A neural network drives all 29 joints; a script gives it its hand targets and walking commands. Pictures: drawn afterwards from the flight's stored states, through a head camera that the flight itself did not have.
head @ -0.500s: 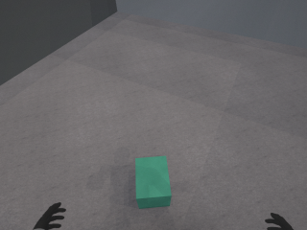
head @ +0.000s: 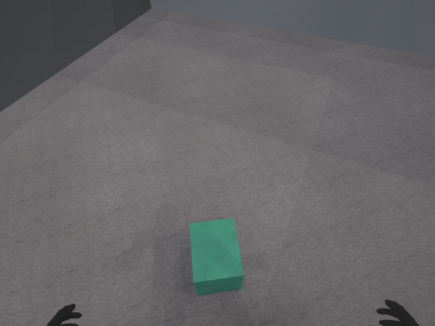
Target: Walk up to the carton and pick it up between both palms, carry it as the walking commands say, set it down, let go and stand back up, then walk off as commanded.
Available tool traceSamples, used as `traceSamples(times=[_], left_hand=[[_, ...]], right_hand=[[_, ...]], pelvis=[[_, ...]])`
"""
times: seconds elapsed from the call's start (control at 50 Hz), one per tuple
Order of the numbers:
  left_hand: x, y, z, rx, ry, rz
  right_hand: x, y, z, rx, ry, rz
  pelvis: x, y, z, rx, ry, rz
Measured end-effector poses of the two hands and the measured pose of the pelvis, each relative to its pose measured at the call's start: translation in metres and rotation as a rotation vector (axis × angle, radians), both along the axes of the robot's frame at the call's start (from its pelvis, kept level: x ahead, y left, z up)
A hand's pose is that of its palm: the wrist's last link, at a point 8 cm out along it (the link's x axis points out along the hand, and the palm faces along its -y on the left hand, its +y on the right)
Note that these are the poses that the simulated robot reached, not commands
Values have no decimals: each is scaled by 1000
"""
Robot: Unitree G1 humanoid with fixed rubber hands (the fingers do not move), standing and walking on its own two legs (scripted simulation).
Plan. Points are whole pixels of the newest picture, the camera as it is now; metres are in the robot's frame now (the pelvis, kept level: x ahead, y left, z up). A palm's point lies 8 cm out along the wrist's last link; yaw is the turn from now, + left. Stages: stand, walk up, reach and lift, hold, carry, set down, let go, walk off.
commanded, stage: walk up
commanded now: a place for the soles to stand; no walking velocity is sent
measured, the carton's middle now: (215, 256) +0.46 +0.03 -0.66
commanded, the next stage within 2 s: reach and lift in 1.20 s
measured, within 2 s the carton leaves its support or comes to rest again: neither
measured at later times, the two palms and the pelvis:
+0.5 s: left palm (52, 324) +0.15 +0.33 -0.09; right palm out of the picture +0.11 -0.31 -0.08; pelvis +0.02 +0.01 +0.01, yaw -2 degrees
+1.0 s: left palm out of the picture +0.13 +0.32 -0.08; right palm out of the picture +0.12 -0.32 -0.08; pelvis +0.02 +0.00 +0.02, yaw +1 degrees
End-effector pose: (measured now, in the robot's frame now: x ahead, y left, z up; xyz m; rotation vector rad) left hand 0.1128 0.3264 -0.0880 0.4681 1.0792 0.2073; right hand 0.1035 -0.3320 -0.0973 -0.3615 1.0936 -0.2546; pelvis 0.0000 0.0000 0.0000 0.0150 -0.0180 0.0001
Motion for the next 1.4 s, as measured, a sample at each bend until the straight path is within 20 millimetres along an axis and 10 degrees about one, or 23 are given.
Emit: traceSamples(times=[0.38, 0.66, 1.2, 1.4], left_hand=[[28, 6, -4, -45, -18, -9], [46, -4, 6, -74, -34, -5], [7, -7, 9, -76, 0, 101], [53, -17, 20, -98, -103, 48]], right_hand=[[-9, 15, 7, -16, 21, -19], [18, 18, 18, -4, -14, -11], [23, 15, 14, 3, 34, 63], [81, 43, 24, 62, -105, 81]], pelvis=[[14, 14, 3, -16, -9, -44], [19, 12, 15, -20, -11, -26], [19, -1, 19, -19, -16, 40], [-1, -3, 7, -15, 20, 28]])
